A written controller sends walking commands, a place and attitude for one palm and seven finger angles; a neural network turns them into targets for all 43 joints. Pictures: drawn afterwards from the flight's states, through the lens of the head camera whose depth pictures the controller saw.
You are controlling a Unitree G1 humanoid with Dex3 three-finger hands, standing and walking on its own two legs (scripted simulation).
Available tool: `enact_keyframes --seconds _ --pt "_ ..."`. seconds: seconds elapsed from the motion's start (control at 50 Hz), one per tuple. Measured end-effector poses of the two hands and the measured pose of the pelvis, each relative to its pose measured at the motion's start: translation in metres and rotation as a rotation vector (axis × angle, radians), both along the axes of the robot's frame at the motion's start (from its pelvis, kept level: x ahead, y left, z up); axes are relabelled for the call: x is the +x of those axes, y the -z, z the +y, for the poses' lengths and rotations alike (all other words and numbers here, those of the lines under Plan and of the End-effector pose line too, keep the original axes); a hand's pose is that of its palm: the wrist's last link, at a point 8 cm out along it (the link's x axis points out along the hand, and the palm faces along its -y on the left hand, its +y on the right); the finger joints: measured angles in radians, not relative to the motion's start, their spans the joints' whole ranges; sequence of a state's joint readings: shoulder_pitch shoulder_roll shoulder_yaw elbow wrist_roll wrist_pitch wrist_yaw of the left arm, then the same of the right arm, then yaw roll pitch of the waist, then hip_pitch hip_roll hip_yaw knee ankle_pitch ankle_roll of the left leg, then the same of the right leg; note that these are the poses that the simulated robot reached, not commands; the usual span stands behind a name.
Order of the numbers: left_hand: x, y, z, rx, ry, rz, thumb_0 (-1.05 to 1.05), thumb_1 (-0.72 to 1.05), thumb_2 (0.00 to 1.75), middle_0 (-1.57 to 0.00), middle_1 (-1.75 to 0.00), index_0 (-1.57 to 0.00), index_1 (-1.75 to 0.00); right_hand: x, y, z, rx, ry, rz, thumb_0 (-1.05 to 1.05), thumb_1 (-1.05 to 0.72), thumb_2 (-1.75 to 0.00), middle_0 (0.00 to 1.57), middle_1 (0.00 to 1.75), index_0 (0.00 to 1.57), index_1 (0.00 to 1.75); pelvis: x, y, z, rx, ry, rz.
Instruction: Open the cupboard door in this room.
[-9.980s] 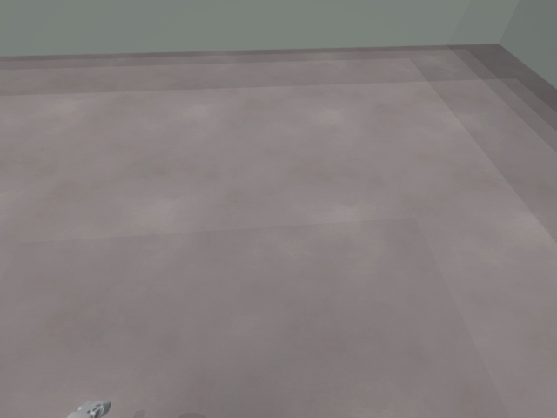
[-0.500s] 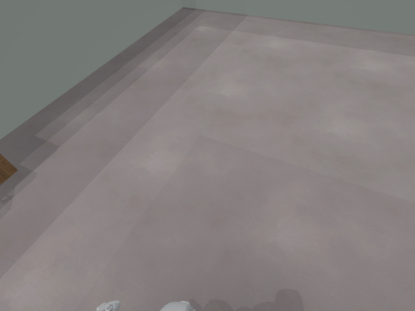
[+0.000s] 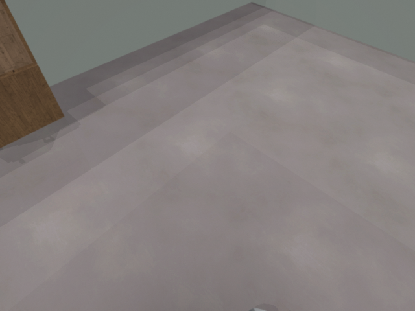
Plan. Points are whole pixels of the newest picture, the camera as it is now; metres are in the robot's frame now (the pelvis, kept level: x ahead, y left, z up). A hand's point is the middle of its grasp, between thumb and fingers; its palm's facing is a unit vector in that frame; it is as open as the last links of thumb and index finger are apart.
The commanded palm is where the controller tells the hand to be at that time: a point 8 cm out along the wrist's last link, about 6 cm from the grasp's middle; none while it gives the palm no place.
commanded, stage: turn or walk to find it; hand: left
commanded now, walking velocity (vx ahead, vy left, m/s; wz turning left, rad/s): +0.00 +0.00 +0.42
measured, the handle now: out of the picture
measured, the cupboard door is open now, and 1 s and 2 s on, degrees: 0 0 0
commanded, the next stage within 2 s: none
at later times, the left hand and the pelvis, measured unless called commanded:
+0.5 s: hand out of the picture +0.00 +0.15 -0.15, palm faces +0.24 -0.94 -0.26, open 7.4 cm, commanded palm none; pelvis -0.02 -0.04 +0.01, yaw +14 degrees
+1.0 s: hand out of the picture -0.06 +0.22 -0.16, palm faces +0.44 -0.86 -0.26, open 7.4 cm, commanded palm none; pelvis -0.05 -0.01 +0.01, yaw +26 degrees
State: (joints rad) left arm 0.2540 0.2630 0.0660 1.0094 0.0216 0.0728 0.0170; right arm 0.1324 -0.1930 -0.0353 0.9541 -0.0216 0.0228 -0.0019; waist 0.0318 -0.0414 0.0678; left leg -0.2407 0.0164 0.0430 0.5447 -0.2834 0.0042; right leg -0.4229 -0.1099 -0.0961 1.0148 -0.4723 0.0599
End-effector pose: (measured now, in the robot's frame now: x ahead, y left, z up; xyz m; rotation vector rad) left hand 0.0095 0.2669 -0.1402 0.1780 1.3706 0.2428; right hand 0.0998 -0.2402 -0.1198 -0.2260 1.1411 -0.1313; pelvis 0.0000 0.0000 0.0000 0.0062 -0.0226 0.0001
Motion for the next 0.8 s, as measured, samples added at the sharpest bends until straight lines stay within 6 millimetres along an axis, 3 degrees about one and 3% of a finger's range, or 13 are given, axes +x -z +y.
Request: enact_keyframes --seconds 0.12,0.24,0.36,0.48,0.58,0.7,0.8 --pt "0.012 -0.015 -0.006 0.016 -0.012 -0.087 0.01 0.91 0.89 -0.2 -0.3 -0.19 -0.3 -0.001 0.003 0.003 0.034 -0.036 0.005 0.01 -0.9 -0.9 0.2 0.3 0.2 0.3 -0.007 -0.005 -0.007 -0.003 -0.045 0.008" --pt "0.022 -0.022 -0.033 0.051 -0.009 -0.181 0.01 0.9 0.89 -0.2 -0.3 -0.19 -0.3 -0.012 0.026 -0.019 0.073 -0.044 0.041 0.01 -0.9 -0.9 0.2 0.3 0.2 0.3 -0.014 0.005 -0.03 0.014 -0.095 0.016" --pt "-0.001 -0.031 -0.06 0.045 -0.066 -0.186 0.01 0.9 0.89 -0.2 -0.3 -0.2 -0.3 -0.023 0.029 -0.041 0.064 -0.075 0.119 0.01 -0.9 -0.9 0.2 0.3 0.2 0.3 -0.02 -0.002 -0.042 0.02 -0.164 0.002" --pt "-0.028 -0.026 -0.071 0.016 -0.131 -0.147 0.01 0.9 0.89 -0.21 -0.3 -0.2 -0.3 -0.032 0.022 -0.047 0.032 -0.117 0.185 0.01 -0.91 -0.9 0.2 0.3 0.2 0.3 -0.022 -0.006 -0.045 0.023 -0.23 0.008" --pt "-0.058 -0.015 -0.063 -0.001 -0.202 -0.116 0.01 0.9 0.89 -0.21 -0.3 -0.2 -0.3 -0.022 0.017 -0.033 -0.001 -0.187 0.207 0.01 -0.91 -0.9 0.19 0.3 0.2 0.3 -0.027 -0.004 -0.037 0.015 -0.282 0.014" --pt "-0.107 0.012 -0.035 -0.025 -0.303 -0.057 0.01 0.9 0.89 -0.21 -0.3 -0.2 -0.3 0.008 0.013 0.009 -0.034 -0.29 0.106 0.01 -0.91 -0.9 0.19 0.3 0.2 0.3 -0.039 0.009 -0.014 -0.006 -0.337 0.013" --pt "-0.124 0.006 -0.018 -0.023 -0.342 -0.019 0.01 0.91 0.89 -0.2 -0.3 -0.2 -0.3 0.018 -0.002 0.037 -0.029 -0.34 0.043 0.01 -0.9 -0.9 0.2 0.3 0.2 0.3 -0.045 -0.001 -0.005 -0.024 -0.369 0.01"
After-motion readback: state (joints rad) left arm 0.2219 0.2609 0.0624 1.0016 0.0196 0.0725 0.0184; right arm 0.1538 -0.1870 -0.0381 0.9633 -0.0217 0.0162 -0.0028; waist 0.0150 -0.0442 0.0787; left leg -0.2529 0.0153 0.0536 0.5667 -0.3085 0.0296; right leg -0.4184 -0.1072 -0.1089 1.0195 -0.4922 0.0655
